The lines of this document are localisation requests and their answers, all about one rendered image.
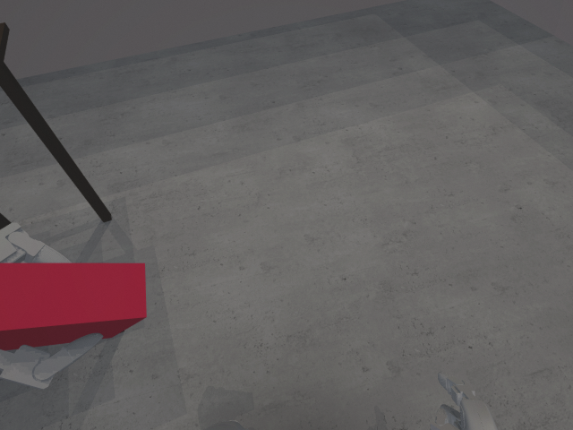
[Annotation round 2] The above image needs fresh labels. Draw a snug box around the robot left hand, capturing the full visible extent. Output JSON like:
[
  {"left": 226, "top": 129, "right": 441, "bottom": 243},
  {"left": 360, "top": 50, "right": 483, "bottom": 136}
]
[{"left": 0, "top": 223, "right": 104, "bottom": 390}]

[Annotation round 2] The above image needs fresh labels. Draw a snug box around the robot right hand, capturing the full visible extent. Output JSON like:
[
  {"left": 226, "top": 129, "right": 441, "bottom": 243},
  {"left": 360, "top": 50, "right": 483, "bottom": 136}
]
[{"left": 431, "top": 372, "right": 498, "bottom": 430}]

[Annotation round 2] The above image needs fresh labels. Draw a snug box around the sponge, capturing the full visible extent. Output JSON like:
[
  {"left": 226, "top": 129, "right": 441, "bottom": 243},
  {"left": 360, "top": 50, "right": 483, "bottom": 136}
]
[{"left": 0, "top": 263, "right": 147, "bottom": 350}]

